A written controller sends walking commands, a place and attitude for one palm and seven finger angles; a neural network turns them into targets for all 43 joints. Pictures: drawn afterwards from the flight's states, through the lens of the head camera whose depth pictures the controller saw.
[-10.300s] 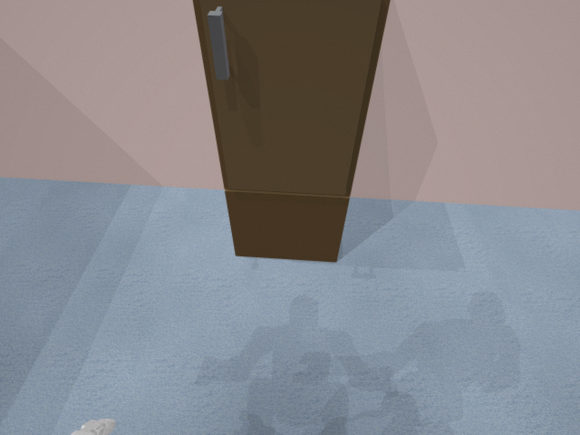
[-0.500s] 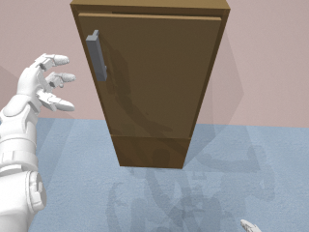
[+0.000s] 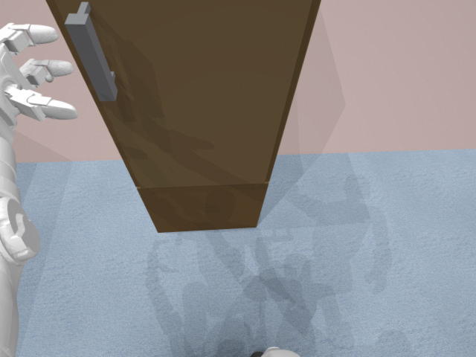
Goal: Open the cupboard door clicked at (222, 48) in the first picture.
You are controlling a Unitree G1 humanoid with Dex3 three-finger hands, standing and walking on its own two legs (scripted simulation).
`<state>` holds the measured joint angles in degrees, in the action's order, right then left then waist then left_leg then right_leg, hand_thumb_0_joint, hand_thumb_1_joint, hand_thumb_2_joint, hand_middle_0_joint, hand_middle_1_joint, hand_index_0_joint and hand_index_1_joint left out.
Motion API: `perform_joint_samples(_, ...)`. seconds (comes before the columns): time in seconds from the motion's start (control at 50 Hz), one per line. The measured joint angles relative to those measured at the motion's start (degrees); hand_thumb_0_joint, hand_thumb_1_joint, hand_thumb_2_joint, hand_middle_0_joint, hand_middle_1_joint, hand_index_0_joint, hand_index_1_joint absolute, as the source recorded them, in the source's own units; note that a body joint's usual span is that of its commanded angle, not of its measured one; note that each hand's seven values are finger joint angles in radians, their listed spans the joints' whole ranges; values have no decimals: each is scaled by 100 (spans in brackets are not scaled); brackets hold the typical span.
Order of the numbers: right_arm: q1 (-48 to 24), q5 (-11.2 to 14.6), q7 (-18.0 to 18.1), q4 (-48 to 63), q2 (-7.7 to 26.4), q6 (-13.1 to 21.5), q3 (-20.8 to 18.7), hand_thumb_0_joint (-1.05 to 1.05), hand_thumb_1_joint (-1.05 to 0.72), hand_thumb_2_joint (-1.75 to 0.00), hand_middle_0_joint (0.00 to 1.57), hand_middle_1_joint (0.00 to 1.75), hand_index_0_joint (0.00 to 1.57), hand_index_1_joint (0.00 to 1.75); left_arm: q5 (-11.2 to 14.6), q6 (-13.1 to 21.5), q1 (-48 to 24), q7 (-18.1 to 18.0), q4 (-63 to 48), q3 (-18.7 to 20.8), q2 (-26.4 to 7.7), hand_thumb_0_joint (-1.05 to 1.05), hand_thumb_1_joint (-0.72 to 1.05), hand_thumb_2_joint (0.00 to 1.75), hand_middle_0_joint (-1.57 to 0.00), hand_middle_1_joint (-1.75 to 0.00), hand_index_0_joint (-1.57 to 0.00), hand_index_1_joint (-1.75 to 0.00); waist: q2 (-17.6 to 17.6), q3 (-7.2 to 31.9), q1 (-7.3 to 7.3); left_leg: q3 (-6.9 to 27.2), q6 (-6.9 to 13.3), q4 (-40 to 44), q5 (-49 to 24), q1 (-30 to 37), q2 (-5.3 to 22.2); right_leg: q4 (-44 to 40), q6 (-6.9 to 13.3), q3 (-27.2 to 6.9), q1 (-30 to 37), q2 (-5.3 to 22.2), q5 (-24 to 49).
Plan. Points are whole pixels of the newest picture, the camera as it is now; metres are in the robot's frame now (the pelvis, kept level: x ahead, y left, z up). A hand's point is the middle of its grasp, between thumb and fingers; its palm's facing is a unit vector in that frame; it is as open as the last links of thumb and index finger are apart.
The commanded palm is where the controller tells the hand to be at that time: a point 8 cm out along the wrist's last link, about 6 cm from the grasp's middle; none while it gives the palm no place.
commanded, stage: move the hooked fingers beside the handle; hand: left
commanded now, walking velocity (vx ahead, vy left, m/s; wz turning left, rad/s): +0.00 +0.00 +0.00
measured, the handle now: (97, 54) +0.59 +0.19 +0.15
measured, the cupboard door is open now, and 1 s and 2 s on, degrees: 0 0 0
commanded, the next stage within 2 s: slide the fingers in behind the handle in 1.18 s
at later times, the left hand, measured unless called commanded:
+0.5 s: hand (47, 70) +0.54 +0.25 +0.15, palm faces -0.03 -1.00 +0.01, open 14.0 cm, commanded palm +0.52 +0.29 +0.16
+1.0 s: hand (48, 74) +0.52 +0.24 +0.16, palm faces +0.00 -1.00 +0.01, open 14.0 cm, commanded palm +0.51 +0.29 +0.15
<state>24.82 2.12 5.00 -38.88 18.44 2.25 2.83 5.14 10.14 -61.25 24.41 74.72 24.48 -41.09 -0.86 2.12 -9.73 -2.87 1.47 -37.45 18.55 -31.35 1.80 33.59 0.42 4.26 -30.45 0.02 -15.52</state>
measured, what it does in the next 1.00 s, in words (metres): stands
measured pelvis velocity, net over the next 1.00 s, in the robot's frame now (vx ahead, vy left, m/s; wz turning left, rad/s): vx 0.01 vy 0.00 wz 0.00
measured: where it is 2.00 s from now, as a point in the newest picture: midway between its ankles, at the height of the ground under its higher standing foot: outside the picture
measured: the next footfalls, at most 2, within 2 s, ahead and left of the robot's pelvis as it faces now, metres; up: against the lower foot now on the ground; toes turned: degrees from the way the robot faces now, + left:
none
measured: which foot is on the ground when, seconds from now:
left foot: down 0.00-1.00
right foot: down 0.00-1.00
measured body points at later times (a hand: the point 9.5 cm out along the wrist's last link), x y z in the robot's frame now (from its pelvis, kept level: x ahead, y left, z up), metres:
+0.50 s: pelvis +0.03 +0.01 +0.00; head +0.13 +0.03 +0.43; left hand +0.54 +0.31 +0.16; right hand -0.02 -0.25 -0.10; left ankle -0.01 +0.10 -0.72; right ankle +0.00 -0.12 -0.72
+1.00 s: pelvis +0.01 +0.00 -0.01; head +0.11 +0.02 +0.43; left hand +0.52 +0.30 +0.16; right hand +0.03 -0.27 -0.11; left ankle -0.01 +0.10 -0.72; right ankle +0.00 -0.12 -0.72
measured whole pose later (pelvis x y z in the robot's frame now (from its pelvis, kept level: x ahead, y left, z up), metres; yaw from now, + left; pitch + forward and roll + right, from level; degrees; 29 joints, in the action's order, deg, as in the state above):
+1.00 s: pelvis +0.01 +0.00 -0.01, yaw +0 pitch +15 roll -3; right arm 22.5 1.6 3.6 -35.7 17.0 -2.0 3.4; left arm 4.4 10.5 -62.7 23.0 75.1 24.4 -41.0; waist -1.2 3.6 -9.8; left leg -1.8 1.6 -40.9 21.1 -34.4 2.2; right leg 35.2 0.1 4.8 -32.5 -0.5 -17.3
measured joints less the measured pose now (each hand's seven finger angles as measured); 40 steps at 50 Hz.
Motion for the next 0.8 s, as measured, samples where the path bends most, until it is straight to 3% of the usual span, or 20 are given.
perform_joint_samples(0.18, 265, -69, -5, 60, -1, -220, 32, 1, -90, -90, 20, 30, 20, 30, -226, -25, -585, 55, 455, 177, -559, -2, -50, 30, -30, -120, -30, -120, -3, -7, -256, -24, 20, -132, 74, -380, 59, 3, -21, -31, -340, -56, 16)
perform_joint_samples(0.28, 401, -121, -53, 105, -39, -348, 12, 1, -90, -90, 20, 30, 20, 30, -226, -20, -523, 125, 317, 263, -626, -2, -50, 30, -30, -120, -30, -120, -14, 53, -263, -74, 36, -153, 132, -486, 78, -19, -44, -84, -449, -76, 5)
perform_joint_samples(0.4, 460, -130, -147, 199, -122, -532, -20, 1, -90, -90, 20, 30, 20, 30, -152, -59, -81, 192, -75, 374, -469, -2, -50, 30, -30, -120, -30, -120, -19, 155, -184, -116, 55, -152, 231, -420, 92, -63, -74, -130, -382, -93, -51)
perform_joint_samples(0.54, 279, -129, -247, 233, -226, -599, -56, 1, -90, -90, 20, 30, 20, 30, 15, -95, 305, 110, -592, 274, -18, -2, -50, 30, -30, -120, -30, -120, -34, 258, -9, -57, 62, -166, 321, -264, 70, -97, -93, -82, -180, -77, -131)
perform_joint_samples(0.8, -292, -93, -258, 344, -239, -512, -30, 1, -90, -90, 20, 30, 20, 30, 66, -105, 274, -143, -508, -42, 407, -2, -50, 30, -30, -120, -30, -120, -73, 294, 171, 52, 51, -253, 344, -130, 15, 46, -88, 5, -26, -27, -233)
